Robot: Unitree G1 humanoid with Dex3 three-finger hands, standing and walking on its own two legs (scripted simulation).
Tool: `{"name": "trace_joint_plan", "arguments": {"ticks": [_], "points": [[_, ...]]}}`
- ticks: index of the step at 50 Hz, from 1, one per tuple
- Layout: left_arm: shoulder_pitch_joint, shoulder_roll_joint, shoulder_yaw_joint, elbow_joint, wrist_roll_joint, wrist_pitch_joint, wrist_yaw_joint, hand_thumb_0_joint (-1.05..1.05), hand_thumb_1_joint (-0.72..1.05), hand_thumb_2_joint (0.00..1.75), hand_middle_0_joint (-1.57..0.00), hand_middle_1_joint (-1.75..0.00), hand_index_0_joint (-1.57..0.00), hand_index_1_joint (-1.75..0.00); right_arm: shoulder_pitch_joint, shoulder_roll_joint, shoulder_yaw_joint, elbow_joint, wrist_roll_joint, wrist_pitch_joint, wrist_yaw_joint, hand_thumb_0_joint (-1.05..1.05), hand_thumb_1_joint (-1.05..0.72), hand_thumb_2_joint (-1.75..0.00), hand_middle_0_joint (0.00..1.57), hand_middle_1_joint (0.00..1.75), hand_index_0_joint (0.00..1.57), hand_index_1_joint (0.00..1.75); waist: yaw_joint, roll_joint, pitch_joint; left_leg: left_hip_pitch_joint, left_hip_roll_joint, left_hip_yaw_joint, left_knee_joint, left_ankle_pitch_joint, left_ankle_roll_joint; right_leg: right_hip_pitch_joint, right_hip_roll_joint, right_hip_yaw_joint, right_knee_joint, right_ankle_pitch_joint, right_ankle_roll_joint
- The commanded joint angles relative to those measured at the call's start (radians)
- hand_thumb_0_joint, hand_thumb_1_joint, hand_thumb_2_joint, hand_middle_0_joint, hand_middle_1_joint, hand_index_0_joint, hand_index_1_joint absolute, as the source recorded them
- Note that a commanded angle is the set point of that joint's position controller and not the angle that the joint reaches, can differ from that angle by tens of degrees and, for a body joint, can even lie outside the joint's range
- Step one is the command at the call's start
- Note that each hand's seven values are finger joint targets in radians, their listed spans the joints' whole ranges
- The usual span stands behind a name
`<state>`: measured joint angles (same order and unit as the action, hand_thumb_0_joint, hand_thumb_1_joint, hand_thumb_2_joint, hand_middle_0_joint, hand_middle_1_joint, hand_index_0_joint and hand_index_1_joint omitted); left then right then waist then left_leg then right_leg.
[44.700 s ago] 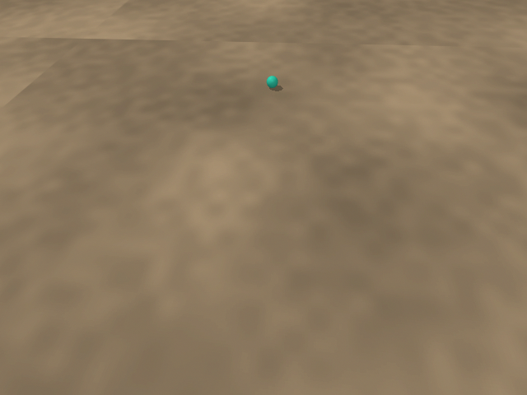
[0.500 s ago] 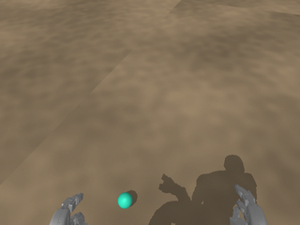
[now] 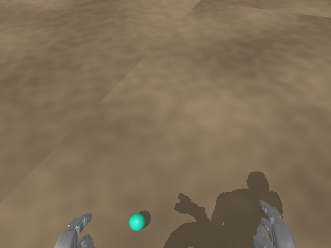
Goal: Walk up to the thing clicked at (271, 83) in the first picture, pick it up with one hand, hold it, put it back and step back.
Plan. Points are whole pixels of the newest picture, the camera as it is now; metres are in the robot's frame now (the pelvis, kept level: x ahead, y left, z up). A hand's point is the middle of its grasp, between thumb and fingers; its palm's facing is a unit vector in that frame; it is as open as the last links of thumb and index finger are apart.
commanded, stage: home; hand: left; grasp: from above
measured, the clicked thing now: (137, 221) +0.40 +0.17 -0.67
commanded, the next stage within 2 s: stand in 0.74 s
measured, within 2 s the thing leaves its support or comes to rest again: neither
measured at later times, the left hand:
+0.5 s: hand out of the picture +0.16 +0.19 -0.04, palm faces +0.04 -0.98 -0.21, open 7.4 cm
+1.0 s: hand out of the picture +0.15 +0.22 -0.09, palm faces +0.00 -0.95 -0.33, open 7.4 cm
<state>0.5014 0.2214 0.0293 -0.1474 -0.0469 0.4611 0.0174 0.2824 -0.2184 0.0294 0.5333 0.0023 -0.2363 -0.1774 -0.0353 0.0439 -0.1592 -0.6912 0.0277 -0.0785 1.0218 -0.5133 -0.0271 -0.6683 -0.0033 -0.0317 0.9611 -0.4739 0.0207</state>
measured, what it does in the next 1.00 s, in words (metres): stands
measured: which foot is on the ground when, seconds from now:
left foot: down 0.00-1.00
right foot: down 0.00-1.00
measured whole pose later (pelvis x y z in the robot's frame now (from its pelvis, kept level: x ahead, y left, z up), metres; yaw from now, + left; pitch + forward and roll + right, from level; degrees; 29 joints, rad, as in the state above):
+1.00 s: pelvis -0.01 +0.01 +0.02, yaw +0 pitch +3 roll +0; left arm 0.23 0.28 0.01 0.43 0.05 0.13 0.03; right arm 0.18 -0.28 0.01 0.77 -0.08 -0.07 -0.03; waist 0.03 -0.02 0.02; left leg -0.49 -0.01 -0.03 0.88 -0.44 0.00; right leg -0.50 -0.04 0.01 0.88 -0.43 0.03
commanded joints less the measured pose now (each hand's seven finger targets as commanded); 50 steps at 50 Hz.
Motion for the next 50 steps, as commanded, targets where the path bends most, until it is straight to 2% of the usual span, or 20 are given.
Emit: {"name": "trace_joint_plan", "arguments": {"ticks": [1, 8, 14, 20, 21, 25, 26, 28, 29, 30, 35, 39, 41, 42, 43, 44, 45, 47, 49, 50], "points": [[-0.004, 0.105, 0.062, -0.186, 0.004, -0.049, 0.01, 0.0, 0.9, 0.9, -0.2, -0.3, -0.2, -0.3, -0.059, -0.127, -0.06, -0.159, 0.003, -0.054, -0.014, 0.0, -0.9, -0.9, 0.2, 0.3, 0.2, 0.3, -0.002, 0.01, -0.107, 0.1, -0.029, 0.037, -0.158, 0.287, 0.032, 0.079, 0.026, -0.035, -0.142, 0.242, -0.019], [-0.008, 0.108, 0.067, -0.177, 0.001, -0.045, 0.01, 0.0, 0.9, 0.9, -0.2, -0.3, -0.2, -0.3, -0.062, -0.125, -0.059, -0.164, 0.003, -0.052, -0.013, 0.0, -0.9, -0.9, 0.2, 0.3, 0.2, 0.3, -0.008, -0.023, -0.097, 0.082, -0.033, 0.042, -0.147, 0.258, 0.04, 0.084, 0.022, -0.03, -0.158, 0.229, -0.012], [-0.022, 0.116, 0.067, -0.204, 0.003, -0.043, 0.01, 0.0, 0.9, 0.9, -0.2, -0.3, -0.2, -0.3, -0.068, -0.127, -0.057, -0.166, 0.006, -0.05, -0.012, 0.0, -0.9, -0.9, 0.2, 0.3, 0.2, 0.3, 0.002, 0.029, -0.082, 0.084, -0.028, 0.034, -0.171, 0.232, 0.033, 0.068, 0.025, -0.037, -0.152, 0.192, -0.02], [-0.025, 0.109, 0.056, -0.201, 0.002, -0.04, 0.011, 0.0, 0.9, 0.9, -0.2, -0.3, -0.2, -0.3, -0.065, -0.126, -0.056, -0.172, 0.007, -0.048, -0.011, 0.0, -0.9, -0.9, 0.2, 0.3, 0.2, 0.3, -0.006, 0.005, -0.077, 0.079, -0.028, 0.034, -0.171, 0.217, 0.037, 0.066, 0.025, -0.037, -0.153, 0.181, -0.019], [-0.016, 0.12, 0.067, -0.195, 0.001, -0.038, 0.012, 0.0, 0.9, 0.9, -0.2, -0.3, -0.2, -0.3, -0.063, -0.129, -0.06, -0.164, 0.007, -0.048, -0.011, 0.0, -0.9, -0.9, 0.2, 0.3, 0.2, 0.3, -0.001, 0.01, -0.084, 0.07, -0.029, 0.033, -0.168, 0.21, 0.037, 0.068, 0.024, -0.036, -0.153, 0.173, -0.02], [-0.016, 0.106, 0.055, -0.197, 0.001, -0.037, 0.012, 0.0, 0.9, 0.9, -0.2, -0.3, -0.2, -0.3, -0.069, -0.124, -0.057, -0.178, 0.008, -0.051, -0.012, 0.0, -0.9, -0.9, 0.2, 0.3, 0.2, 0.3, -0.005, -0.009, -0.079, 0.065, -0.03, 0.036, -0.166, 0.204, 0.038, 0.068, 0.024, -0.037, -0.159, 0.17, -0.019], [-0.024, 0.122, 0.066, -0.201, 0.001, -0.039, 0.013, 0.0, 0.9, 0.9, -0.2, -0.3, -0.2, -0.3, -0.063, -0.127, -0.058, -0.172, 0.008, -0.048, -0.013, 0.0, -0.9, -0.9, 0.2, 0.3, 0.2, 0.3, -0.002, -0.008, -0.084, 0.061, -0.031, 0.036, -0.166, 0.191, 0.039, 0.068, 0.023, -0.035, -0.161, 0.158, -0.019], [-0.033, 0.105, 0.044, -0.208, 0.001, -0.037, 0.01, 0.0, 0.9, 0.9, -0.2, -0.3, -0.2, -0.3, -0.073, -0.124, -0.053, -0.178, 0.008, -0.051, -0.013, 0.0, -0.9, -0.9, 0.2, 0.3, 0.2, 0.3, -0.003, 0.01, -0.059, 0.054, -0.03, 0.034, -0.177, 0.16, 0.038, 0.05, 0.024, -0.039, -0.162, 0.13, -0.019], [-0.024, 0.116, 0.063, -0.197, 0.002, -0.034, 0.012, 0.0, 0.9, 0.9, -0.2, -0.3, -0.2, -0.3, -0.068, -0.127, -0.056, -0.174, 0.009, -0.052, -0.013, 0.0, -0.9, -0.9, 0.2, 0.3, 0.2, 0.3, -0.002, 0.008, -0.065, 0.056, -0.027, 0.032, -0.18, 0.15, 0.037, 0.048, 0.025, -0.038, -0.162, 0.12, -0.02], [-0.035, 0.121, 0.058, -0.208, 0.001, -0.036, 0.011, 0.0, 0.9, 0.9, -0.2, -0.3, -0.2, -0.3, -0.065, -0.132, -0.057, -0.167, 0.009, -0.052, -0.013, 0.0, -0.9, -0.9, 0.2, 0.3, 0.2, 0.3, -0.003, 0.021, -0.045, 0.052, -0.025, 0.027, -0.19, 0.124, 0.037, 0.042, 0.025, -0.039, -0.162, 0.098, -0.02], [-0.03, 0.116, 0.055, -0.22, -0.001, -0.035, 0.011, 0.0, 0.9, 0.9, -0.2, -0.3, -0.2, -0.3, -0.068, -0.127, -0.052, -0.173, 0.011, -0.055, -0.013, 0.0, -0.9, -0.9, 0.2, 0.3, 0.2, 0.3, -0.002, 0.02, -0.055, 0.05, -0.025, 0.022, -0.191, 0.124, 0.037, 0.042, 0.026, -0.039, -0.16, 0.102, -0.02], [0.0, 0.12, 0.064, -0.205, -0.001, -0.034, 0.013, 0.0, 0.9, 0.9, -0.2, -0.3, -0.2, -0.3, -0.062, -0.131, -0.058, -0.172, 0.01, -0.052, -0.015, 0.0, -0.9, -0.9, 0.2, 0.3, 0.2, 0.3, -0.002, 0.013, -0.085, 0.066, -0.027, 0.031, -0.172, 0.175, 0.036, 0.055, 0.026, -0.037, -0.152, 0.141, -0.022], [-0.02, 0.108, 0.045, -0.222, -0.003, -0.035, 0.011, 0.0, 0.9, 0.9, -0.2, -0.3, -0.2, -0.3, -0.063, -0.127, -0.052, -0.173, 0.01, -0.054, -0.013, 0.0, -0.9, -0.9, 0.2, 0.3, 0.2, 0.3, -0.002, 0.022, -0.085, 0.069, -0.025, 0.025, -0.177, 0.19, 0.033, 0.051, 0.029, -0.041, -0.144, 0.154, -0.022], [-0.31, 0.197, 0.054, 0.129, 0.113, -0.259, 0.048, 0.0, 0.9, 0.9, -0.2, -0.3, -0.2, -0.3, -0.133, -0.239, -0.09, 0.086, -0.121, 0.054, 0.047, 0.0, -0.9, -0.9, 0.2, 0.3, 0.2, 0.3, 0.079, -0.065, 0.155, 0.083, 0.014, -0.017, -0.259, 0.37, 0.088, 0.239, -0.047, 0.033, -0.179, 0.171, -0.05], [-0.215, 0.212, 0.074, 0.322, 0.119, -0.33, 0.042, 0.0, 0.9, 0.9, -0.2, -0.3, -0.2, -0.3, -0.134, -0.251, -0.107, 0.093, -0.117, 0.093, 0.075, 0.0, -0.9, -0.9, 0.2, 0.3, 0.2, 0.3, 0.079, -0.12, 0.057, 0.155, 0.001, 0.02, -0.243, 0.372, 0.1, 0.272, -0.066, 0.106, -0.221, 0.177, -0.083], [-0.209, 0.226, 0.073, 0.37, 0.123, -0.365, 0.037, 0.0, 0.9, 0.9, -0.2, -0.3, -0.2, -0.3, -0.118, -0.246, -0.104, 0.088, -0.122, 0.11, 0.094, 0.0, -0.9, -0.9, 0.2, 0.3, 0.2, 0.3, 0.058, -0.137, 0.031, 0.19, -0.003, 0.03, -0.242, 0.366, 0.105, 0.282, -0.082, 0.136, -0.235, 0.206, -0.098], [-0.242, 0.213, 0.063, 0.404, 0.125, -0.384, 0.03, 0.0, 0.9, 0.9, -0.2, -0.3, -0.2, -0.3, -0.089, -0.24, -0.096, 0.087, -0.122, 0.123, 0.109, 0.0, -0.9, -0.9, 0.2, 0.3, 0.2, 0.3, 0.032, -0.091, 0.051, 0.193, -0.008, 0.01, -0.266, 0.374, 0.095, 0.262, -0.062, 0.121, -0.231, 0.228, -0.096], [-0.255, 0.218, 0.052, 0.487, 0.111, -0.414, 0.024, 0.0, 0.9, 0.9, -0.2, -0.3, -0.2, -0.3, -0.099, -0.222, -0.097, 0.127, -0.072, 0.131, 0.139, 0.0, -0.9, -0.9, 0.2, 0.3, 0.2, 0.3, 0.056, -0.034, 0.0, 0.277, -0.005, -0.002, -0.301, 0.382, 0.098, 0.337, -0.073, 0.098, -0.211, 0.293, -0.078], [-0.266, 0.212, 0.062, 0.569, 0.097, -0.421, 0.022, 0.0, 0.9, 0.9, -0.2, -0.3, -0.2, -0.3, -0.124, -0.228, -0.107, 0.152, -0.05, 0.141, 0.15, 0.0, -0.9, -0.9, 0.2, 0.3, 0.2, 0.3, 0.068, -0.066, -0.006, 0.334, 0.001, -0.001, -0.312, 0.443, 0.094, 0.326, -0.071, 0.092, -0.23, 0.341, -0.067], [-0.274, 0.208, 0.062, 0.605, 0.092, -0.425, 0.024, 0.0, 0.9, 0.9, -0.2, -0.3, -0.2, -0.3, -0.128, -0.229, -0.11, 0.164, -0.047, 0.146, 0.154, 0.0, -0.9, -0.9, 0.2, 0.3, 0.2, 0.3, 0.074, -0.059, -0.004, 0.35, 0.003, -0.013, -0.325, 0.43, 0.094, 0.325, -0.07, 0.09, -0.246, 0.322, -0.061]]}}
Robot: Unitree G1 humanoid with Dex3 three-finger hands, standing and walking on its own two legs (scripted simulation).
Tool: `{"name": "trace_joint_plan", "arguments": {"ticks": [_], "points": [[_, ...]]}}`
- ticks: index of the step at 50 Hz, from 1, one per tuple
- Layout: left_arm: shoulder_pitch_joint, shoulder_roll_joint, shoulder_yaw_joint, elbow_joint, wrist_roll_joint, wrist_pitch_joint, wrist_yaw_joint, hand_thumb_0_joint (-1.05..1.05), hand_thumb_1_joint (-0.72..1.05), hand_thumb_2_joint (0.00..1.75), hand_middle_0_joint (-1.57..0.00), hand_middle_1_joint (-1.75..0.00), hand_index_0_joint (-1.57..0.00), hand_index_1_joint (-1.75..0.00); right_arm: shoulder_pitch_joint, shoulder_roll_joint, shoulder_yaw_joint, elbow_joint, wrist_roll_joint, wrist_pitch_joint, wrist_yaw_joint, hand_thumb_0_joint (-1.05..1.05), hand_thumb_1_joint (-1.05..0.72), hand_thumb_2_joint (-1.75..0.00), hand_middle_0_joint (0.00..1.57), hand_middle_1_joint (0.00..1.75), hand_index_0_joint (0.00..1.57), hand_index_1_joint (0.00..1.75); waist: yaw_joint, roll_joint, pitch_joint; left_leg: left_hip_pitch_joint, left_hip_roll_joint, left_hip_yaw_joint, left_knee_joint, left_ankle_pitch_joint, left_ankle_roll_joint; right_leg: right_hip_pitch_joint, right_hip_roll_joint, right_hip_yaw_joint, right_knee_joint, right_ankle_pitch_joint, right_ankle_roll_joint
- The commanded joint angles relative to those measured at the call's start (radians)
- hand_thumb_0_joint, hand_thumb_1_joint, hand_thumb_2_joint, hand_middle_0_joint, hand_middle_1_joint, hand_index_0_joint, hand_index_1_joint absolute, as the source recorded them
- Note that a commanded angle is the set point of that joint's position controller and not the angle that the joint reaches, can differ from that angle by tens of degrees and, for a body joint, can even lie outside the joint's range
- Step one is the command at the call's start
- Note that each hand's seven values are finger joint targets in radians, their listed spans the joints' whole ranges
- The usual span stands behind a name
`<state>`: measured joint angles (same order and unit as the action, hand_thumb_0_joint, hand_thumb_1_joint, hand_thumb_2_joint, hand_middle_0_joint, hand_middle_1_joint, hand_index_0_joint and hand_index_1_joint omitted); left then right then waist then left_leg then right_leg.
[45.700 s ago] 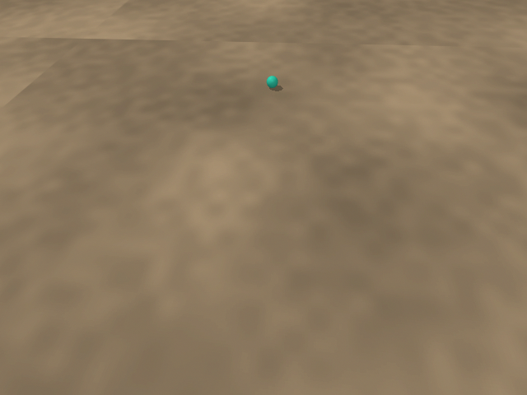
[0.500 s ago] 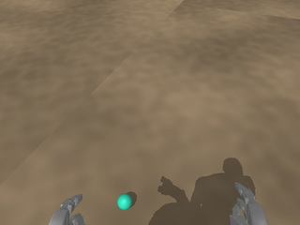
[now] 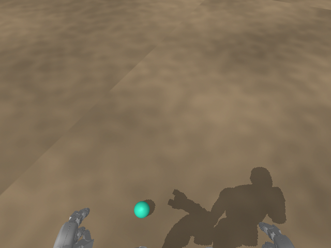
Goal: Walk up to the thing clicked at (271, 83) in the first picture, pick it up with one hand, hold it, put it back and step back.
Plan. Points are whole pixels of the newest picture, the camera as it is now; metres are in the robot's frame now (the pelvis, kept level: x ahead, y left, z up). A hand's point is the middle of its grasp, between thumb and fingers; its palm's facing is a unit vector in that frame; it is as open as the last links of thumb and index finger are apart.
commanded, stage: stand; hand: left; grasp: from above
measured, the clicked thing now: (141, 209) +0.41 +0.17 -0.69
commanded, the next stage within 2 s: none
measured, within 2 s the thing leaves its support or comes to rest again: neither
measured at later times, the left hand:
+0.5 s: hand out of the picture +0.05 +0.23 -0.12, palm faces +0.05 -0.95 -0.31, open 7.4 cm
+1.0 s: hand out of the picture +0.05 +0.23 -0.11, palm faces +0.04 -0.94 -0.33, open 7.4 cm
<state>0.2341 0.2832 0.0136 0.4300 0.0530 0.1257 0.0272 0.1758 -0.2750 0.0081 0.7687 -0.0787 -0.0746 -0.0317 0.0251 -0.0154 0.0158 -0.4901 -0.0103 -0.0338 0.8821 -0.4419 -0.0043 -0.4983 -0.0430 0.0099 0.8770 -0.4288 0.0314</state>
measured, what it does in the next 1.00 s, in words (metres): stands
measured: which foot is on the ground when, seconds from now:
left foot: down 0.00-1.00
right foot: down 0.00-1.00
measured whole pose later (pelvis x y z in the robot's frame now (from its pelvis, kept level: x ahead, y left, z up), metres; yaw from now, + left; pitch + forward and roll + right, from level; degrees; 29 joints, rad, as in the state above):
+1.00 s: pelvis +0.00 -0.01 +0.05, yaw +1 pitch -4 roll +0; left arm 0.14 0.30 0.04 1.15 0.03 0.00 0.02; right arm 0.16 -0.31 -0.02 1.12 -0.03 0.00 -0.01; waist 0.01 0.02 0.08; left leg -0.11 0.02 -0.06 0.38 -0.20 -0.03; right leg -0.11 -0.02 -0.03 0.38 -0.19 0.02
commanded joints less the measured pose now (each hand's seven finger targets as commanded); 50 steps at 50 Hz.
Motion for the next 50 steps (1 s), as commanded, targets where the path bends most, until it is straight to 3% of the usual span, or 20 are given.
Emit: {"name": "trace_joint_plan", "arguments": {"ticks": [1, 5, 13, 22, 28, 32, 37, 40, 44, 50], "points": [[-0.021, 0.142, 0.076, 0.067, -0.008, -0.096, 0.017, 0.0, 0.9, 0.9, -0.2, -0.3, -0.2, -0.3, -0.031, -0.167, -0.091, -0.056, 0.035, -0.01, 0.011, 0.0, -0.9, -0.9, 0.2, 0.3, 0.2, 0.3, 0.014, 0.009, -0.167, 0.151, 0.044, -0.068, -0.201, 0.326, 0.072, 0.163, -0.033, 0.044, -0.18, 0.253, -0.068], [-0.046, 0.143, 0.078, 0.2, -0.004, -0.118, 0.017, 0.0, 0.9, 0.9, -0.2, -0.3, -0.2, -0.3, -0.049, -0.173, -0.096, -0.008, 0.026, 0.014, 0.01, 0.0, -0.9, -0.9, 0.2, 0.3, 0.2, 0.3, 0.009, 0.045, -0.102, 0.153, 0.063, -0.098, -0.284, 0.22, 0.073, 0.18, -0.026, 0.034, -0.242, 0.181, -0.057], [-0.057, 0.164, 0.078, 0.395, -0.017, -0.142, 0.017, 0.0, 0.9, 0.9, -0.2, -0.3, -0.2, -0.3, -0.015, -0.183, -0.095, 0.1, 0.039, 0.036, -0.003, 0.0, -0.9, -0.9, 0.2, 0.3, 0.2, 0.3, -0.013, 0.018, -0.052, 0.24, 0.065, -0.088, -0.359, 0.329, 0.055, 0.265, -0.054, 0.056, -0.365, 0.311, -0.061], [-0.069, 0.173, 0.065, 0.548, -0.024, -0.137, 0.018, 0.0, 0.9, 0.9, -0.2, -0.3, -0.2, -0.3, -0.028, -0.19, -0.084, 0.198, 0.051, 0.045, -0.009, 0.0, -0.9, -0.9, 0.2, 0.3, 0.2, 0.3, -0.012, 0.026, -0.006, 0.306, 0.088, -0.101, -0.486, 0.336, 0.038, 0.346, -0.058, 0.042, -0.476, 0.287, -0.047], [-0.088, 0.186, 0.063, 0.603, -0.023, -0.138, 0.015, 0.0, 0.9, 0.9, -0.2, -0.3, -0.2, -0.3, -0.043, -0.201, -0.08, 0.24, 0.054, 0.048, -0.006, 0.0, -0.9, -0.9, 0.2, 0.3, 0.2, 0.3, -0.01, 0.036, 0.014, 0.305, 0.092, -0.103, -0.549, 0.296, 0.03, 0.386, -0.06, 0.041, -0.524, 0.272, -0.042], [-0.093, 0.19, 0.061, 0.63, -0.023, -0.136, 0.01, 0.0, 0.9, 0.9, -0.2, -0.3, -0.2, -0.3, -0.043, -0.21, -0.081, 0.26, 0.053, 0.053, -0.002, 0.0, -0.9, -0.9, 0.2, 0.3, 0.2, 0.3, -0.012, 0.031, 0.044, 0.288, 0.095, -0.111, -0.585, 0.185, 0.029, 0.373, -0.054, 0.037, -0.545, 0.212, -0.038], [-0.096, 0.196, 0.06, 0.651, -0.023, -0.143, 0.008, 0.0, 0.9, 0.9, -0.2, -0.3, -0.2, -0.3, -0.056, -0.207, -0.076, 0.271, 0.055, 0.053, 0.003, 0.0, -0.9, -0.9, 0.2, 0.3, 0.2, 0.3, -0.009, 0.006, 0.034, 0.325, 0.093, -0.102, -0.575, 0.233, 0.028, 0.366, -0.064, 0.049, -0.574, 0.215, -0.038], [-0.115, 0.209, 0.061, 0.654, -0.023, -0.144, 0.008, 0.0, 0.9, 0.9, -0.2, -0.3, -0.2, -0.3, -0.052, -0.206, -0.074, 0.278, 0.055, 0.058, 0.006, 0.0, -0.9, -0.9, 0.2, 0.3, 0.2, 0.3, -0.014, 0.001, 0.048, 0.319, 0.09, -0.094, -0.567, 0.213, 0.027, 0.354, -0.065, 0.054, -0.593, 0.168, -0.036], [-0.124, 0.212, 0.061, 0.659, -0.03, -0.149, 0.006, 0.0, 0.9, 0.9, -0.2, -0.3, -0.2, -0.3, -0.046, -0.209, -0.066, 0.287, 0.057, 0.053, 0.006, 0.0, -0.9, -0.9, 0.2, 0.3, 0.2, 0.3, -0.017, 0.021, 0.015, 0.341, 0.099, -0.09, -0.564, 0.296, 0.027, 0.394, -0.074, 0.06, -0.584, 0.276, -0.039], [-0.126, 0.216, 0.059, 0.673, -0.031, -0.146, 0.003, 0.0, 0.9, 0.9, -0.2, -0.3, -0.2, -0.3, -0.06, -0.225, -0.063, 0.293, 0.059, 0.052, 0.003, 0.0, -0.9, -0.9, 0.2, 0.3, 0.2, 0.3, -0.011, 0.017, 0.009, 0.347, 0.106, -0.091, -0.572, 0.32, 0.024, 0.402, -0.072, 0.053, -0.592, 0.27, -0.041]]}}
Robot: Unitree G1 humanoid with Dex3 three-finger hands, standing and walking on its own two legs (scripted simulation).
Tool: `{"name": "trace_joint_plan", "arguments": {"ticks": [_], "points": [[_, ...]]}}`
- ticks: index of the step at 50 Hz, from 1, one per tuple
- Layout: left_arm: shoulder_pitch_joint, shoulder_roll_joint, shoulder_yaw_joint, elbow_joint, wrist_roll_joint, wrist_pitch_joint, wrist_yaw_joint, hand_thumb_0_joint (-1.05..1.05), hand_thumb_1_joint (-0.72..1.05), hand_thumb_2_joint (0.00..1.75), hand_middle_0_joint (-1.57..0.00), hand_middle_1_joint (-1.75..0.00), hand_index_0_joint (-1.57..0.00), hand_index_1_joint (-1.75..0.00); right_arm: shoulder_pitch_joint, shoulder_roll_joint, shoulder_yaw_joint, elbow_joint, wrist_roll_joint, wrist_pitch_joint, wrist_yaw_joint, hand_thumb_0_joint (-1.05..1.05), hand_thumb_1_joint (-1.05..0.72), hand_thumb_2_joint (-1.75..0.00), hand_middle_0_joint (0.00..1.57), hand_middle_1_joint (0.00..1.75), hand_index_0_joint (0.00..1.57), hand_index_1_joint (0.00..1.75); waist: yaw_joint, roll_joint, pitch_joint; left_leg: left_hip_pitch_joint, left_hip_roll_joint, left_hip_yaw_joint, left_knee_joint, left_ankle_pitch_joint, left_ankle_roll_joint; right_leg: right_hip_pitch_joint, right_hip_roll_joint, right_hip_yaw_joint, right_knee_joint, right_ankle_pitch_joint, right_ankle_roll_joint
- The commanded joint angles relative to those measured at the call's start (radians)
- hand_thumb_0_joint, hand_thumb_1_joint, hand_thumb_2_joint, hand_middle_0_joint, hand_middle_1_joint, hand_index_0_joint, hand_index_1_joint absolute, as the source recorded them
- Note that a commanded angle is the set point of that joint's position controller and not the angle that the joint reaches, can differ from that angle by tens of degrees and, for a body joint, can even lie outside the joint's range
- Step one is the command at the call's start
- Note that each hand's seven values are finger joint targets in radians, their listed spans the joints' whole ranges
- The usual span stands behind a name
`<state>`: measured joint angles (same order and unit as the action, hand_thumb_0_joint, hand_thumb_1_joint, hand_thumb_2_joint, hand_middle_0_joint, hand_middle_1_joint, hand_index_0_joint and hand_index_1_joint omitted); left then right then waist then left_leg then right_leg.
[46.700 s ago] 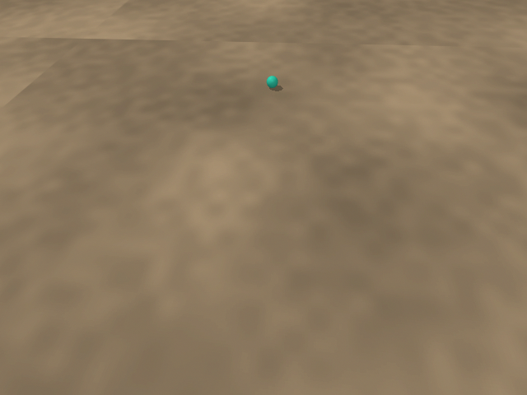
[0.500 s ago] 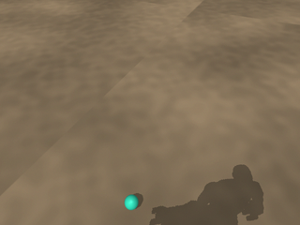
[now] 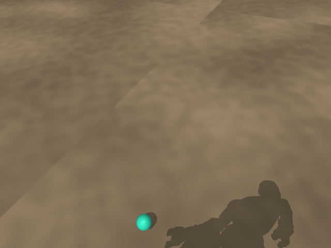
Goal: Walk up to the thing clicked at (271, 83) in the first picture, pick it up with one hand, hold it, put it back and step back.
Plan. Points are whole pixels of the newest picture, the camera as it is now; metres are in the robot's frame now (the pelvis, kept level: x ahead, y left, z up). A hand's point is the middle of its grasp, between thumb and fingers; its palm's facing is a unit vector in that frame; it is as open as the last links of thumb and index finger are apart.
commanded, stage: stand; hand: left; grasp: from above
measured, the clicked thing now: (144, 222) +0.41 +0.17 -0.74
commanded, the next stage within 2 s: step back in 1.36 s
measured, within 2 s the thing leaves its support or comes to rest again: neither
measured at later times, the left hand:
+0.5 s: hand out of the picture +0.08 +0.24 -0.16, palm faces +0.02 -0.94 -0.33, open 7.4 cm
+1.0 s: hand out of the picture +0.08 +0.24 -0.16, palm faces +0.00 -0.94 -0.34, open 7.4 cm
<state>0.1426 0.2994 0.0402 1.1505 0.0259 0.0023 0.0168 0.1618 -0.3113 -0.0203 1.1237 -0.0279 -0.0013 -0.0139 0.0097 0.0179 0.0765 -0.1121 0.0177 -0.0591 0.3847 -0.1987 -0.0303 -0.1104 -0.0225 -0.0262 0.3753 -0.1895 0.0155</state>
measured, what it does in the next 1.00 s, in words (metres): stands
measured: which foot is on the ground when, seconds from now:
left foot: down 0.00-1.00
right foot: down 0.00-1.00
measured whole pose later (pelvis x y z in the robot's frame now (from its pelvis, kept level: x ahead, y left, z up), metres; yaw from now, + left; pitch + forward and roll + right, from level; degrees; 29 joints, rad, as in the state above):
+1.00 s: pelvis +0.01 -0.01 +0.00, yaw +0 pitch -3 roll +0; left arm 0.11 0.32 0.03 1.15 0.02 0.00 0.00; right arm 0.13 -0.34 0.00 1.14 -0.02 -0.01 0.00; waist 0.00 0.02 0.06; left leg -0.10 0.03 -0.05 0.34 -0.19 -0.04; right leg -0.11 -0.01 -0.02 0.35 -0.18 0.01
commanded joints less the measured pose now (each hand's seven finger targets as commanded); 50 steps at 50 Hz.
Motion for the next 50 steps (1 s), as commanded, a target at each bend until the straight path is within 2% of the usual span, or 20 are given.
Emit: {"name": "trace_joint_plan", "arguments": {"ticks": [1, 6, 7, 13, 14, 19, 24, 27, 31, 33, 38, 43, 46, 50], "points": [[-0.037, 0.201, 0.033, -0.047, -0.005, -0.022, 0.012, 0.0, 0.9, 0.9, -0.2, -0.3, -0.2, -0.3, -0.043, -0.187, -0.033, -0.059, 0.007, -0.02, -0.014, 0.0, -0.9, -0.9, 0.2, 0.3, 0.2, 0.3, 0.003, -0.012, -0.049, -0.042, 0.076, -0.062, -0.076, 0.056, 0.051, 0.016, -0.091, 0.088, -0.091, 0.03, -0.024], [-0.053, 0.213, 0.034, -0.048, -0.005, -0.022, 0.01, 0.0, 0.9, 0.9, -0.2, -0.3, -0.2, -0.3, -0.036, -0.19, -0.029, -0.052, 0.008, -0.018, -0.013, 0.0, -0.9, -0.9, 0.2, 0.3, 0.2, 0.3, -0.002, -0.009, -0.044, -0.056, 0.076, -0.06, -0.082, 0.034, 0.049, 0.016, -0.092, 0.093, -0.099, -0.007, -0.027], [-0.049, 0.206, 0.032, -0.049, -0.006, -0.022, 0.009, 0.0, 0.9, 0.9, -0.2, -0.3, -0.2, -0.3, -0.042, -0.194, -0.029, -0.053, 0.008, -0.02, -0.014, 0.0, -0.9, -0.9, 0.2, 0.3, 0.2, 0.3, -0.001, -0.001, -0.041, -0.049, 0.081, -0.061, -0.081, 0.052, 0.05, 0.013, -0.095, 0.094, -0.094, 0.034, -0.027], [-0.058, 0.21, 0.031, -0.048, -0.01, -0.024, 0.007, 0.0, 0.9, 0.9, -0.2, -0.3, -0.2, -0.3, -0.042, -0.196, -0.023, -0.051, 0.009, -0.026, -0.013, 0.0, -0.9, -0.9, 0.2, 0.3, 0.2, 0.3, -0.002, -0.003, -0.064, -0.027, 0.088, -0.058, -0.081, 0.121, 0.048, 0.027, -0.096, 0.09, -0.086, 0.092, -0.029], [-0.056, 0.206, 0.03, -0.045, -0.01, -0.023, 0.007, 0.0, 0.9, 0.9, -0.2, -0.3, -0.2, -0.3, -0.052, -0.203, -0.026, -0.05, 0.01, -0.025, -0.014, 0.0, -0.9, -0.9, 0.2, 0.3, 0.2, 0.3, 0.001, 0.001, -0.065, -0.023, 0.088, -0.06, -0.083, 0.117, 0.047, 0.025, -0.091, 0.083, -0.085, 0.073, -0.028], [-0.068, 0.212, 0.031, -0.05, -0.01, -0.028, 0.007, 0.0, 0.9, 0.9, -0.2, -0.3, -0.2, -0.3, -0.056, -0.205, -0.024, -0.052, 0.012, -0.026, -0.012, 0.0, -0.9, -0.9, 0.2, 0.3, 0.2, 0.3, -0.004, -0.017, -0.092, -0.013, 0.091, -0.053, -0.076, 0.178, 0.049, 0.048, -0.096, 0.08, -0.08, 0.147, -0.023], [-0.069, 0.209, 0.027, -0.047, -0.012, -0.022, 0.002, 0.0, 0.9, 0.9, -0.2, -0.3, -0.2, -0.3, -0.057, -0.211, -0.021, -0.043, 0.012, -0.028, -0.012, 0.0, -0.9, -0.9, 0.2, 0.3, 0.2, 0.3, -0.003, 0.001, -0.062, -0.02, 0.089, -0.053, -0.099, 0.116, 0.042, 0.018, -0.091, 0.082, -0.091, 0.08, -0.025], [-0.078, 0.212, 0.027, -0.054, -0.011, -0.024, 0.003, 0.0, 0.9, 0.9, -0.2, -0.3, -0.2, -0.3, -0.065, -0.218, -0.023, -0.046, 0.011, -0.028, -0.011, 0.0, -0.9, -0.9, 0.2, 0.3, 0.2, 0.3, -0.003, -0.001, -0.08, -0.024, 0.097, -0.056, -0.093, 0.141, 0.047, 0.038, -0.097, 0.082, -0.085, 0.107, -0.027], [-0.071, 0.225, 0.027, -0.048, -0.011, -0.025, 0.001, 0.0, 0.9, 0.9, -0.2, -0.3, -0.2, -0.3, -0.067, -0.212, -0.022, -0.044, 0.012, -0.028, -0.009, 0.0, -0.9, -0.9, 0.2, 0.3, 0.2, 0.3, -0.004, -0.016, -0.066, -0.011, 0.093, -0.055, -0.105, 0.097, 0.045, 0.004, -0.093, 0.084, -0.093, 0.059, -0.027], [-0.078, 0.222, 0.025, -0.053, -0.01, -0.028, 0.001, 0.0, 0.9, 0.9, -0.2, -0.3, -0.2, -0.3, -0.069, -0.218, -0.023, -0.045, 0.013, -0.028, -0.007, 0.0, -0.9, -0.9, 0.2, 0.3, 0.2, 0.3, -0.004, -0.021, -0.071, -0.012, 0.096, -0.056, -0.097, 0.124, 0.046, 0.013, -0.096, 0.085, -0.095, 0.074, -0.028], [-0.082, 0.229, 0.025, -0.056, -0.012, -0.03, 0.001, 0.0, 0.9, 0.9, -0.2, -0.3, -0.2, -0.3, -0.066, -0.218, -0.021, -0.042, 0.013, -0.028, -0.006, 0.0, -0.9, -0.9, 0.2, 0.3, 0.2, 0.3, -0.008, -0.011, -0.08, -0.015, 0.096, -0.052, -0.101, 0.116, 0.046, 0.026, -0.101, 0.092, -0.092, 0.095, -0.03], [-0.079, 0.234, 0.024, -0.055, -0.014, -0.03, -0.001, 0.0, 0.9, 0.9, -0.2, -0.3, -0.2, -0.3, -0.067, -0.218, -0.021, -0.038, 0.013, -0.025, -0.004, 0.0, -0.9, -0.9, 0.2, 0.3, 0.2, 0.3, -0.007, -0.007, -0.069, -0.037, 0.091, -0.048, -0.104, 0.08, 0.046, 0.022, -0.098, 0.093, -0.102, 0.049, -0.028], [-0.076, 0.234, 0.024, -0.057, -0.013, -0.029, -0.002, 0.0, 0.9, 0.9, -0.2, -0.3, -0.2, -0.3, -0.069, -0.223, -0.021, -0.043, 0.012, -0.026, -0.004, 0.0, -0.9, -0.9, 0.2, 0.3, 0.2, 0.3, -0.006, -0.002, -0.074, -0.04, 0.093, -0.052, -0.109, 0.076, 0.046, 0.028, -0.098, 0.09, -0.098, 0.054, -0.032], [-0.075, 0.241, 0.023, -0.058, -0.015, -0.032, -0.002, 0.0, 0.9, 0.9, -0.2, -0.3, -0.2, -0.3, -0.067, -0.217, -0.019, -0.04, 0.014, -0.028, -0.003, 0.0, -0.9, -0.9, 0.2, 0.3, 0.2, 0.3, -0.007, -0.018, -0.086, -0.009, 0.097, -0.052, -0.101, 0.135, 0.043, 0.02, -0.102, 0.091, -0.09, 0.097, -0.033]]}}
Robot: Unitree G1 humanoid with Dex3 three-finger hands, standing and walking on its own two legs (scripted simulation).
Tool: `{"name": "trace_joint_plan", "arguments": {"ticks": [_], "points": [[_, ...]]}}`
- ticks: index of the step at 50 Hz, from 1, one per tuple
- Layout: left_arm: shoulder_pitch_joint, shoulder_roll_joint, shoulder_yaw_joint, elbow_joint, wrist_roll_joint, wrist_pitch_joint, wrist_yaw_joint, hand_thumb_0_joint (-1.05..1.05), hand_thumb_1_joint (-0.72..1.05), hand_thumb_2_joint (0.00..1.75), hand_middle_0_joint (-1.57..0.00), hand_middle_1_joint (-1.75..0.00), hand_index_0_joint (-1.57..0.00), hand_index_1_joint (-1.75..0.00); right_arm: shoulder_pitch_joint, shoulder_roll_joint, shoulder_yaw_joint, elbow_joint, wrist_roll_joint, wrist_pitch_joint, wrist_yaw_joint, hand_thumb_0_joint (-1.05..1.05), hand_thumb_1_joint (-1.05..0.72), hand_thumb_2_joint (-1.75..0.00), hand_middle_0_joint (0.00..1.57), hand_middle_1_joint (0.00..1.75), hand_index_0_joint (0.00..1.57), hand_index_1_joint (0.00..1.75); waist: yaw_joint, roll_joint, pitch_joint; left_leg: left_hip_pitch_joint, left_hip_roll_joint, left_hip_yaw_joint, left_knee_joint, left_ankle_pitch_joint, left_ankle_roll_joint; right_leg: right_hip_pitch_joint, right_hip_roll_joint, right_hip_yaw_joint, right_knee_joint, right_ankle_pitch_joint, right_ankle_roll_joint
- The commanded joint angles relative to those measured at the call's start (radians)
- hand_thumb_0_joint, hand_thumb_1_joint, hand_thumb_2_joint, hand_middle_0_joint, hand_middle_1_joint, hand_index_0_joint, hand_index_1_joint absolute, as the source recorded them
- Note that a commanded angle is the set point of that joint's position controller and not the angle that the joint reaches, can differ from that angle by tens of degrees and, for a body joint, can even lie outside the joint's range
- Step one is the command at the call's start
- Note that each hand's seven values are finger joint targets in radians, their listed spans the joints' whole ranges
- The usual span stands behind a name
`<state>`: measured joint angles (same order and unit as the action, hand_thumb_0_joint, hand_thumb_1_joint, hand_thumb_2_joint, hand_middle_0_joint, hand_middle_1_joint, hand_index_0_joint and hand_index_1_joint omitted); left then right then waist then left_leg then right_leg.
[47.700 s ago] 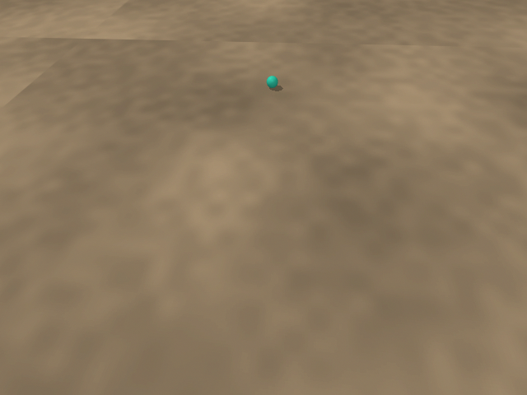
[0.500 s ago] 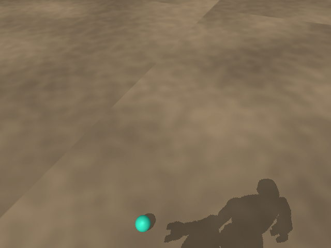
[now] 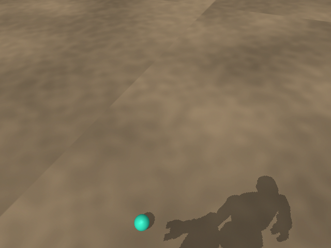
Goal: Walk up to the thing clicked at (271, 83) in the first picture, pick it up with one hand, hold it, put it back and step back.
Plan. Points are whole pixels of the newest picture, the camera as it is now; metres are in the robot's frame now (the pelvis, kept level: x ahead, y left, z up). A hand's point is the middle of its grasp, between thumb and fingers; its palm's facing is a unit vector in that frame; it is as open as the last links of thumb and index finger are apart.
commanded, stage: stand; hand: left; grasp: from above
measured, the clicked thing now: (141, 222) +0.40 +0.18 -0.74
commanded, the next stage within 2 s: step back in 0.36 s
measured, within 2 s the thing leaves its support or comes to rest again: neither
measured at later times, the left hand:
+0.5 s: hand out of the picture +0.08 +0.26 -0.16, palm faces +0.00 -0.93 -0.36, open 7.4 cm
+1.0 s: hand out of the picture +0.04 +0.32 -0.18, palm faces -0.12 -0.93 -0.36, open 7.4 cm
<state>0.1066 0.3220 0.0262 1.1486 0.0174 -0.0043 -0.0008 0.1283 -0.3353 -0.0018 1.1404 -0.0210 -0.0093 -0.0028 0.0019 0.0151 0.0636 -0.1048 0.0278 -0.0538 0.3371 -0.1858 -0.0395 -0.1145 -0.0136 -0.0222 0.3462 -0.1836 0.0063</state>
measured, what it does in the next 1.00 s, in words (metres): walks backwards: left foot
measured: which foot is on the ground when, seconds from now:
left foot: down 0.00-0.46, up 0.48-0.62, down 0.64-1.00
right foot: down 0.00-0.66, up 0.68-1.00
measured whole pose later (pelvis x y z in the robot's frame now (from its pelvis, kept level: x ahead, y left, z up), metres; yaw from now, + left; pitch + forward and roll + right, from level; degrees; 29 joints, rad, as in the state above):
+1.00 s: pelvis -0.09 +0.07 -0.02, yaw -4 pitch -2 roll +0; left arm 0.09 0.37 0.06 0.89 0.02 0.06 0.02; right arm 0.14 -0.33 -0.05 0.89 -0.02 0.02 -0.03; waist -0.03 -0.04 0.22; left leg -0.27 -0.05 0.07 0.59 -0.29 0.08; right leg -0.33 0.06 0.10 0.81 -0.44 0.00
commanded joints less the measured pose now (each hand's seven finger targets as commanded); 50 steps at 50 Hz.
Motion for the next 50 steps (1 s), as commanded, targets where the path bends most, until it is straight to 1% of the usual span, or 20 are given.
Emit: {"name": "trace_joint_plan", "arguments": {"ticks": [1, 17, 18, 22, 24, 25, 27, 29, 30, 31, 32, 33, 34, 35, 36, 39, 44, 45, 47, 50], "points": [[-0.041, 0.211, 0.035, -0.057, -0.005, -0.026, 0.016, 0.0, 0.9, 0.9, -0.2, -0.3, -0.2, -0.3, -0.039, -0.202, -0.039, -0.058, 0.007, -0.02, -0.014, 0.0, -0.9, -0.9, 0.2, 0.3, 0.2, 0.3, 0.001, -0.01, -0.083, -0.01, 0.089, -0.058, -0.048, 0.132, 0.054, 0.033, -0.11, 0.085, -0.063, 0.102, -0.023], [-0.037, 0.22, 0.034, -0.061, -0.008, -0.026, 0.015, 0.0, 0.9, 0.9, -0.2, -0.3, -0.2, -0.3, -0.039, -0.208, -0.037, -0.06, 0.007, -0.018, -0.013, 0.0, -0.9, -0.9, 0.2, 0.3, 0.2, 0.3, 0.001, -0.009, -0.086, -0.003, 0.092, -0.05, -0.053, 0.135, 0.052, 0.032, -0.112, 0.087, -0.06, 0.129, -0.026], [-0.038, 0.298, 0.078, -0.087, -0.027, -0.017, 0.019, 0.0, 0.9, 0.9, -0.2, -0.3, -0.2, -0.3, -0.078, -0.259, -0.057, -0.087, 0.017, 0.0, -0.007, 0.0, -0.9, -0.9, 0.2, 0.3, 0.2, 0.3, 0.0, -0.033, 0.025, -0.093, 0.064, -0.056, 0.067, 0.281, 0.075, -0.035, -0.109, 0.114, 0.015, 0.339, -0.036], [-0.026, 0.317, 0.095, -0.149, -0.028, -0.007, 0.027, 0.0, 0.9, 0.9, -0.2, -0.3, -0.2, -0.3, -0.028, -0.217, -0.062, -0.13, 0.032, 0.024, -0.006, 0.0, -0.9, -0.9, 0.2, 0.3, 0.2, 0.3, -0.011, -0.113, -0.074, -0.113, -0.038, 0.024, 0.315, 0.146, 0.059, -0.028, -0.224, 0.201, 0.009, 0.471, -0.159], [-0.084, 0.321, 0.099, -0.204, -0.011, -0.002, 0.03, 0.0, 0.9, 0.9, -0.2, -0.3, -0.2, -0.3, 0.005, -0.22, -0.076, -0.147, 0.025, 0.043, -0.001, 0.0, -0.9, -0.9, 0.2, 0.3, 0.2, 0.3, -0.022, -0.201, -0.107, -0.14, -0.084, 0.016, 0.504, -0.267, 0.069, -0.083, -0.319, 0.272, -0.007, 0.429, -0.241], [-0.097, 0.326, 0.102, -0.231, 0.003, -0.001, 0.029, 0.0, 0.9, 0.9, -0.2, -0.3, -0.2, -0.3, 0.028, -0.225, -0.082, -0.159, 0.02, 0.05, 0.004, 0.0, -0.9, -0.9, 0.2, 0.3, 0.2, 0.3, -0.025, -0.213, -0.12, -0.147, -0.074, -0.002, 0.565, -0.335, 0.078, -0.106, -0.338, 0.278, 0.02, 0.423, -0.266], [-0.14, 0.314, 0.099, -0.267, 0.008, 0.007, 0.03, 0.0, 0.9, 0.9, -0.2, -0.3, -0.2, -0.3, 0.07, -0.225, -0.088, -0.175, 0.025, 0.052, 0.012, 0.0, -0.9, -0.9, 0.2, 0.3, 0.2, 0.3, -0.05, -0.225, -0.125, -0.133, -0.049, -0.019, 0.541, -0.33, 0.091, -0.148, -0.314, 0.222, 0.065, 0.388, -0.241], [-0.15, 0.291, 0.088, -0.284, 0.01, 0.016, 0.032, 0.0, 0.9, 0.9, -0.2, -0.3, -0.2, -0.3, 0.085, -0.221, -0.092, -0.182, 0.025, 0.045, 0.011, 0.0, -0.9, -0.9, 0.2, 0.3, 0.2, 0.3, -0.049, -0.201, -0.142, -0.139, -0.047, 0.011, 0.409, -0.209, 0.08, -0.109, -0.252, 0.168, 0.151, 0.395, -0.193], [-0.142, 0.286, 0.084, -0.292, 0.005, 0.023, 0.031, 0.0, 0.9, 0.9, -0.2, -0.3, -0.2, -0.3, 0.085, -0.22, -0.093, -0.186, 0.02, 0.039, 0.009, 0.0, -0.9, -0.9, 0.2, 0.3, 0.2, 0.3, -0.044, -0.176, -0.14, -0.13, -0.047, 0.031, 0.282, -0.096, 0.075, -0.092, -0.217, 0.152, 0.205, 0.369, -0.162], [-0.127, 0.278, 0.079, -0.303, -0.004, 0.032, 0.03, 0.0, 0.9, 0.9, -0.2, -0.3, -0.2, -0.3, 0.082, -0.229, -0.097, -0.193, 0.009, 0.032, 0.004, 0.0, -0.9, -0.9, 0.2, 0.3, 0.2, 0.3, -0.046, -0.104, -0.125, -0.112, -0.005, -0.003, 0.141, 0.159, 0.079, -0.108, -0.161, 0.124, 0.278, 0.3, -0.116], [-0.118, 0.235, 0.072, -0.318, -0.017, 0.041, 0.031, 0.0, 0.9, 0.9, -0.2, -0.3, -0.2, -0.3, 0.068, -0.281, -0.113, -0.205, -0.008, 0.027, -0.003, 0.0, -0.9, -0.9, 0.2, 0.3, 0.2, 0.3, -0.04, 0.072, -0.125, -0.068, 0.114, -0.183, 0.075, 0.416, 0.106, -0.189, -0.025, 0.069, 0.426, 0.135, -0.065], [-0.121, 0.202, 0.068, -0.326, -0.021, 0.047, 0.038, 0.0, 0.9, 0.9, -0.2, -0.3, -0.2, -0.3, 0.072, -0.336, -0.125, -0.211, -0.015, 0.022, -0.006, 0.0, -0.9, -0.9, 0.2, 0.3, 0.2, 0.3, -0.041, 0.188, -0.101, 0.052, 0.223, -0.339, 0.054, 0.647, 0.169, -0.384, 0.125, 0.099, 0.549, -0.344, -0.043], [-0.07, 0.207, 0.07, -0.312, -0.011, 0.057, 0.046, 0.0, 0.9, 0.9, -0.2, -0.3, -0.2, -0.3, 0.086, -0.331, -0.126, -0.216, -0.018, 0.018, -0.012, 0.0, -0.9, -0.9, 0.2, 0.3, 0.2, 0.3, -0.026, 0.085, -0.126, 0.067, 0.251, -0.293, 0.109, 0.759, 0.203, -0.375, 0.111, 0.179, 0.653, -0.444, -0.042], [-0.053, 0.199, 0.064, -0.316, -0.012, 0.055, 0.051, 0.0, 0.9, 0.9, -0.2, -0.3, -0.2, -0.3, 0.073, -0.356, -0.128, -0.24, -0.011, 0.016, -0.015, 0.0, -0.9, -0.9, 0.2, 0.3, 0.2, 0.3, -0.04, 0.148, -0.145, 0.07, 0.281, -0.327, 0.119, 0.84, 0.207, -0.394, 0.122, 0.208, 0.695, -0.473, -0.039], [-0.086, 0.215, 0.069, -0.31, -0.011, 0.056, 0.056, 0.0, 0.9, 0.9, -0.2, -0.3, -0.2, -0.3, 0.049, -0.344, -0.129, -0.25, -0.012, 0.019, -0.02, 0.0, -0.9, -0.9, 0.2, 0.3, 0.2, 0.3, -0.049, 0.146, -0.14, 0.028, 0.264, -0.317, 0.093, 0.748, 0.181, -0.379, 0.127, 0.251, 0.739, -0.44, -0.043], [-0.012, 0.238, 0.071, -0.304, -0.023, 0.057, 0.048, 0.0, 0.9, 0.9, -0.2, -0.3, -0.2, -0.3, -0.033, -0.28, -0.114, -0.28, -0.015, 0.017, -0.041, 0.0, -0.9, -0.9, 0.2, 0.3, 0.2, 0.3, 0.014, 0.162, -0.123, 0.102, 0.145, -0.151, 0.134, 0.642, 0.097, -0.435, 0.116, 0.23, 0.741, -0.271, -0.036], [-0.033, 0.229, 0.079, -0.333, -0.003, 0.041, 0.039, 0.0, 0.9, 0.9, -0.2, -0.3, -0.2, -0.3, 0.065, -0.248, -0.119, -0.29, 0.002, 0.015, -0.051, 0.0, -0.9, -0.9, 0.2, 0.3, 0.2, 0.3, -0.042, 0.098, -0.124, 0.211, 0.172, -0.161, 0.16, 0.656, 0.145, -0.406, 0.09, 0.167, 0.583, -0.269, 0.004], [-0.033, 0.227, 0.08, -0.339, -0.002, 0.038, 0.038, 0.0, 0.9, 0.9, -0.2, -0.3, -0.2, -0.3, 0.075, -0.257, -0.122, -0.293, 0.003, 0.016, -0.051, 0.0, -0.9, -0.9, 0.2, 0.3, 0.2, 0.3, -0.05, 0.1, -0.127, 0.22, 0.192, -0.172, 0.165, 0.645, 0.174, -0.392, 0.079, 0.157, 0.534, -0.275, 0.005], [-0.03, 0.229, 0.083, -0.345, 0.001, 0.036, 0.035, 0.0, 0.9, 0.9, -0.2, -0.3, -0.2, -0.3, 0.069, -0.264, -0.125, -0.303, 0.004, 0.018, -0.048, 0.0, -0.9, -0.9, 0.2, 0.3, 0.2, 0.3, -0.052, 0.091, -0.118, 0.163, 0.206, -0.176, 0.163, 0.567, 0.205, -0.323, 0.055, 0.129, 0.439, -0.271, -0.004], [0.028, 0.221, 0.088, -0.334, 0.006, 0.032, 0.028, 0.0, 0.9, 0.9, -0.2, -0.3, -0.2, -0.3, 0.029, -0.276, -0.125, -0.321, 0.006, 0.021, -0.04, 0.0, -0.9, -0.9, 0.2, 0.3, 0.2, 0.3, -0.031, 0.103, -0.122, 0.073, 0.205, -0.179, 0.156, 0.433, 0.208, -0.223, 0.049, 0.083, 0.331, -0.239, -0.027]]}}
